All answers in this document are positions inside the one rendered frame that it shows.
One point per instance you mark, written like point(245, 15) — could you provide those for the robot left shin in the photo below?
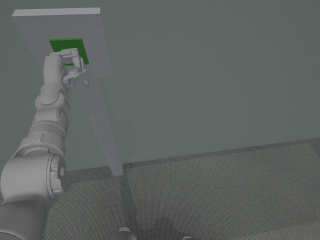
point(124, 229)

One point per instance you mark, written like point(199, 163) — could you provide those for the robot left upper arm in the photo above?
point(30, 186)

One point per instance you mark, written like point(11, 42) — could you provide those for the robot left forearm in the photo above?
point(48, 131)

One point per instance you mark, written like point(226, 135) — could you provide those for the robot left hand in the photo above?
point(54, 69)

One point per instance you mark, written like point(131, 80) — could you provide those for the panel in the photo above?
point(38, 26)

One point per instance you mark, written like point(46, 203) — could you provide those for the button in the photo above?
point(70, 43)

